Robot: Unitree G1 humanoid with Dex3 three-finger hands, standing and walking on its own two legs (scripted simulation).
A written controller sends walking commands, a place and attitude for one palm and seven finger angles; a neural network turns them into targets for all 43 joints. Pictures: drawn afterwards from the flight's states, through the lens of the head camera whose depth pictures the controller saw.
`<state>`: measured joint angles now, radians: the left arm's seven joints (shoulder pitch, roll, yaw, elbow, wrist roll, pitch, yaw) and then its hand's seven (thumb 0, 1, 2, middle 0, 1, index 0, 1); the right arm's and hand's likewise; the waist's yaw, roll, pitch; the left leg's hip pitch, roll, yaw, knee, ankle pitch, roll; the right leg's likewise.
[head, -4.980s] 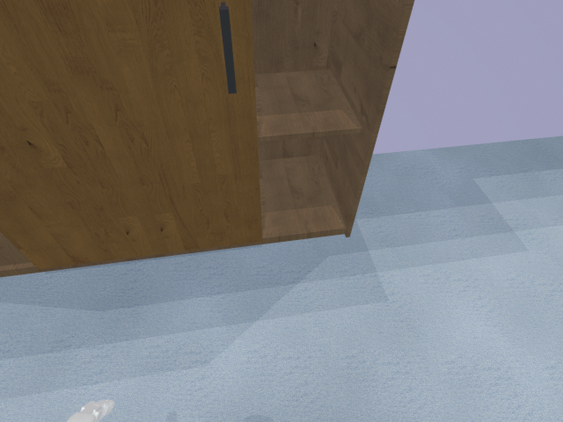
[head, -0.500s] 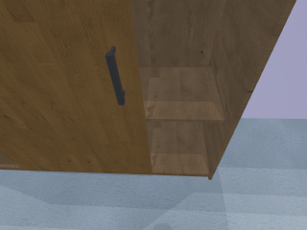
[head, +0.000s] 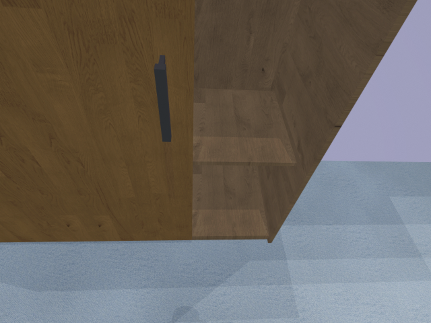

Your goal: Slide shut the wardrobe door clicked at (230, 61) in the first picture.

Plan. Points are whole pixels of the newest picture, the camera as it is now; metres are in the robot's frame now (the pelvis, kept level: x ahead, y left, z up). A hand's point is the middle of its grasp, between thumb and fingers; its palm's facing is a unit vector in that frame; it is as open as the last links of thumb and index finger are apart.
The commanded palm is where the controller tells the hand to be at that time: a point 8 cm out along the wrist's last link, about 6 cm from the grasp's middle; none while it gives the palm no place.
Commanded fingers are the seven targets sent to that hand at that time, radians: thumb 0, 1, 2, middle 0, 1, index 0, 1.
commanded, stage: come to a stop and stand still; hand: left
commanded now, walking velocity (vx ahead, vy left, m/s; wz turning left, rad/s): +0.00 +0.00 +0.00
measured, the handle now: (164, 101) +0.54 +0.13 +0.10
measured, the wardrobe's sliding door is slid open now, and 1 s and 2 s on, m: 0.38 0.38 0.38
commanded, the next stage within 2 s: look again from close up in 1.54 s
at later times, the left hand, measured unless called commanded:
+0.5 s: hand out of the picture +0.04 +0.13 -0.18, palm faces +0.09 -0.97 -0.22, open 7.2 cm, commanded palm none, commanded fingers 0.00 0.90 0.90 -0.20 -0.30 -0.20 -0.30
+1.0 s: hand out of the picture -0.04 +0.13 -0.18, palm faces +0.07 -0.98 -0.17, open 7.4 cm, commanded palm none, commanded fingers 0.00 0.90 0.90 -0.20 -0.30 -0.20 -0.30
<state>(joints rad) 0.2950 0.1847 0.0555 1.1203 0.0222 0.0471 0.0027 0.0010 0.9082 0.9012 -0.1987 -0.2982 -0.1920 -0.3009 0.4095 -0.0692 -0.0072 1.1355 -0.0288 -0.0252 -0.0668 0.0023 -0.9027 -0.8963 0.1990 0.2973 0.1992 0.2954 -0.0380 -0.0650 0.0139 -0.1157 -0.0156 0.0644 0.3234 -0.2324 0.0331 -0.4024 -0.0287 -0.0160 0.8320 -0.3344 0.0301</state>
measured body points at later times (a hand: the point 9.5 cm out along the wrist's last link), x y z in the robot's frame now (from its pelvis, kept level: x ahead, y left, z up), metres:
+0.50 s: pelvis +0.02 -0.05 +0.00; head +0.02 -0.06 +0.45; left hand +0.04 +0.18 -0.16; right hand +0.03 -0.27 -0.17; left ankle -0.04 +0.10 -0.75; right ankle +0.01 -0.13 -0.75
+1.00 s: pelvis -0.01 -0.03 +0.00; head +0.00 -0.03 +0.45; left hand -0.04 +0.18 -0.16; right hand -0.04 -0.24 -0.16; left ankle -0.04 +0.10 -0.75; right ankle +0.01 -0.13 -0.75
